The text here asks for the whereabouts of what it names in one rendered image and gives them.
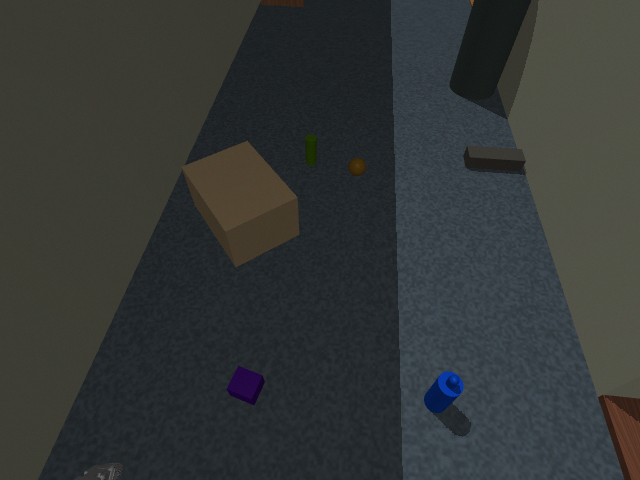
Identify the left robot hand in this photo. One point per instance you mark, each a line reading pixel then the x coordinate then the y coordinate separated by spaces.
pixel 108 471

